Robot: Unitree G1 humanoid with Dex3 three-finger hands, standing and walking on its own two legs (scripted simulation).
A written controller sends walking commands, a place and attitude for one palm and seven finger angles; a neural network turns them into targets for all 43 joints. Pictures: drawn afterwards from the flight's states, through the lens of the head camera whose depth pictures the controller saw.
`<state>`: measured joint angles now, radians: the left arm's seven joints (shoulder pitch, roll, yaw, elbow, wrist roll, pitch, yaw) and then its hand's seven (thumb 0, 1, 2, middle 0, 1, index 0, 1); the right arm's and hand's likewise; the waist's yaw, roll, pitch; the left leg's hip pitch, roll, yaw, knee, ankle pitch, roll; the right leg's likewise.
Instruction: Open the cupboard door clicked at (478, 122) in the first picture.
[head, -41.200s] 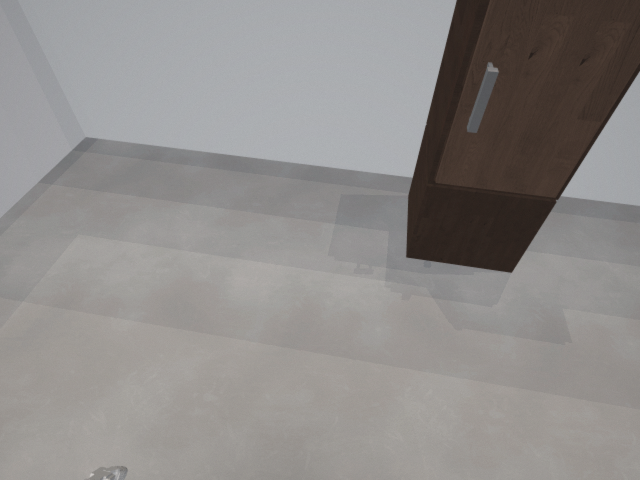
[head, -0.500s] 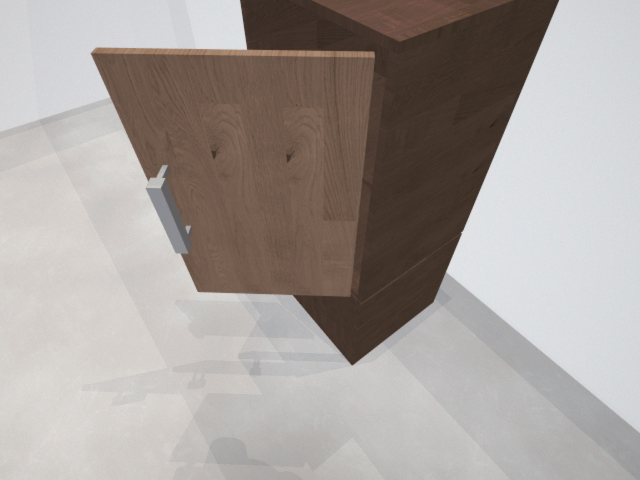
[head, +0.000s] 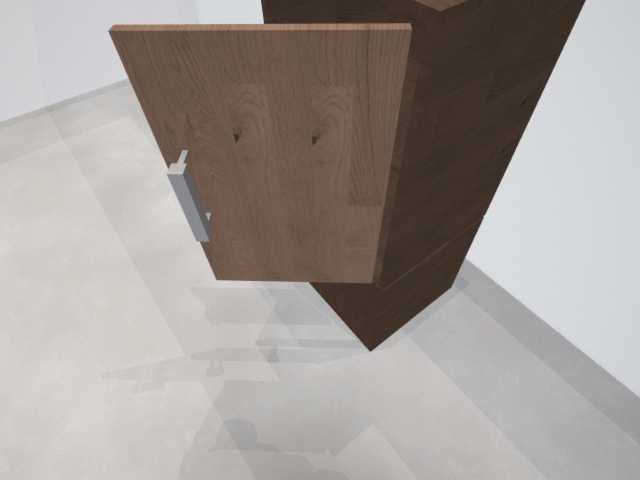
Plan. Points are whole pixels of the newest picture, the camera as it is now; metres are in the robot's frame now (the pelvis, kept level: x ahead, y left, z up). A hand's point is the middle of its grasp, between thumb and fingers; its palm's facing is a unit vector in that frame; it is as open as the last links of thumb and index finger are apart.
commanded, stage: come to a stop and stand still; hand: left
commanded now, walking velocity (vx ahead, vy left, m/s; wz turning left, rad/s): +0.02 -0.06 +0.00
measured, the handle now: (194, 197) +0.55 +0.27 -0.02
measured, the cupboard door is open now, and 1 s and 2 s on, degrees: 50 50 50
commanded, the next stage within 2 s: look again from close up in 0.82 s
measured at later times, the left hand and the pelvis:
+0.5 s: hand out of the picture +0.02 +0.22 -0.17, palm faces +0.00 -0.98 -0.21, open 7.3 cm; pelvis +0.01 +0.04 +0.01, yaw -1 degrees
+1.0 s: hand out of the picture +0.03 +0.22 -0.17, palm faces -0.02 -0.98 -0.21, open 7.4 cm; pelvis +0.02 +0.04 +0.01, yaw -2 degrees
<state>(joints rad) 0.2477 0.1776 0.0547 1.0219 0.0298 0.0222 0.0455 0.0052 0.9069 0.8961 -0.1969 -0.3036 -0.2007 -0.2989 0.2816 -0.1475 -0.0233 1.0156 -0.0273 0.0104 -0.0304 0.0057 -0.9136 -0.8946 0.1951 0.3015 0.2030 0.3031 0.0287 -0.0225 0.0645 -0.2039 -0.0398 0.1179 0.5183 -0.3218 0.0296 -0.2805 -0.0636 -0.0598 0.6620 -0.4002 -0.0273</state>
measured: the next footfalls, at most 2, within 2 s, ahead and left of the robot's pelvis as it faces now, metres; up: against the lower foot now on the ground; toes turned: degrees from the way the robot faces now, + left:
none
